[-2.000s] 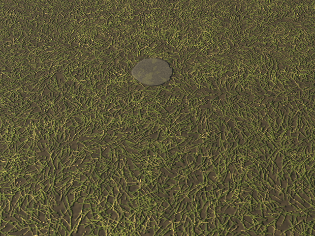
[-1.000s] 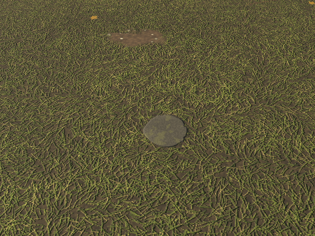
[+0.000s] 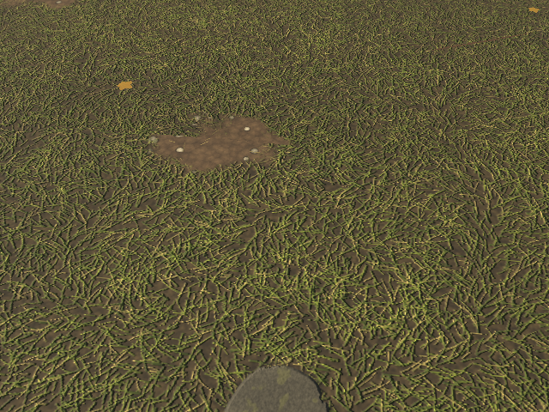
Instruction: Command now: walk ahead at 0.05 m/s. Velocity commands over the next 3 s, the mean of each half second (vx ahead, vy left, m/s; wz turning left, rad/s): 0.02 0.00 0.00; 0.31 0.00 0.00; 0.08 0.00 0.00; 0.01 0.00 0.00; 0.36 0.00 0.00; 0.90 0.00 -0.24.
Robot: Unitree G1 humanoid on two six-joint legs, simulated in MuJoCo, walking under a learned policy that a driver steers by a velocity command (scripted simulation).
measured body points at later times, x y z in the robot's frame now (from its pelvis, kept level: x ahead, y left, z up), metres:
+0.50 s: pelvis +0.04 +0.03 +0.01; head +0.04 +0.03 +0.46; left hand +0.04 +0.26 -0.15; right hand +0.03 -0.18 -0.15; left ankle +0.01 +0.14 -0.74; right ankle +0.09 -0.06 -0.74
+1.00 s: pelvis +0.18 -0.03 +0.00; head +0.20 -0.05 +0.45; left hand +0.22 +0.22 -0.13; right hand +0.17 -0.27 -0.16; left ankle +0.09 +0.10 -0.66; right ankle +0.19 -0.11 -0.74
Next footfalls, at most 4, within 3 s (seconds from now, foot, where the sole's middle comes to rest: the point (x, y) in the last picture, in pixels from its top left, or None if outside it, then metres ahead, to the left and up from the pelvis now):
0.04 left None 0.05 0.14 -0.77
0.86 right None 0.24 -0.12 -0.77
1.24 left None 0.35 0.07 -0.77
2.48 left None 0.50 0.15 -0.77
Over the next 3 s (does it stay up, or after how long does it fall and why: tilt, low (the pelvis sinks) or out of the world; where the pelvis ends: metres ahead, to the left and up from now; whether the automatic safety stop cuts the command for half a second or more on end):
stays up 0.77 0.05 -0.04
